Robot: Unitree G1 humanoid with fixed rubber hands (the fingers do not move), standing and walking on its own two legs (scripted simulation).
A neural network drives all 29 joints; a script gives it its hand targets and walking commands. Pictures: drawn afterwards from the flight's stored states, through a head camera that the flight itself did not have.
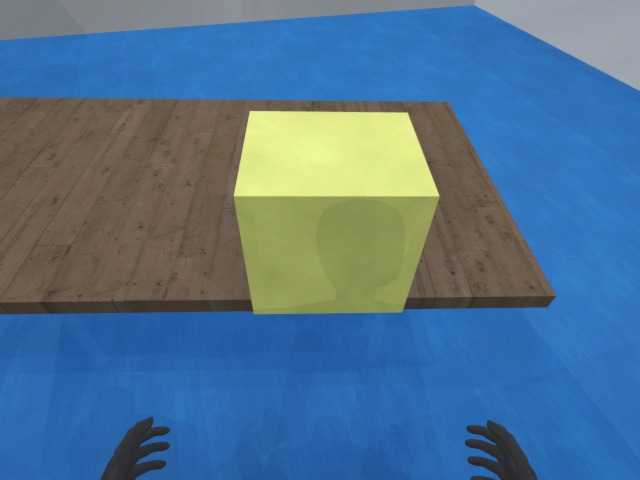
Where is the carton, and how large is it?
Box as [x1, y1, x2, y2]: [234, 111, 439, 313]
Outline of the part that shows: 250,111 235,186 234,200 253,312 401,312 439,196 407,113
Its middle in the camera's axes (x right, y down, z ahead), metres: +0.01 -0.04 +0.59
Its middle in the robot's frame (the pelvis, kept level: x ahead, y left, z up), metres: +0.48 +0.00 +0.08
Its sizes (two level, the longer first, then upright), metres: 0.232 0.193 0.236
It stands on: a table, 0.74 m high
